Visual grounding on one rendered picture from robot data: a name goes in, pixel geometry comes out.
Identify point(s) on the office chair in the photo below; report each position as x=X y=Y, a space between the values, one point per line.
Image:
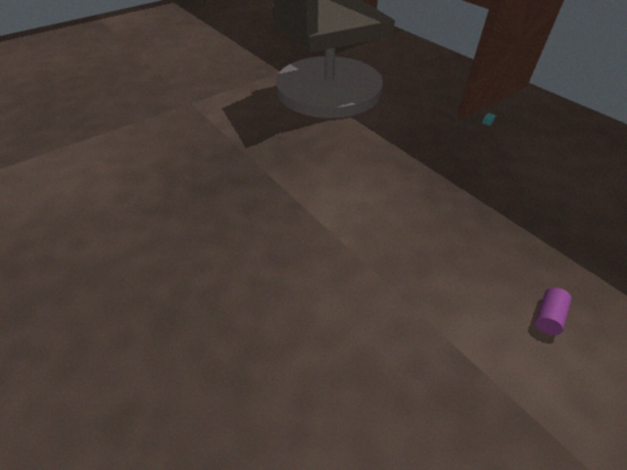
x=330 y=87

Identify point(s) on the desk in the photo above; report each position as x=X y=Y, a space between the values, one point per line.
x=512 y=40

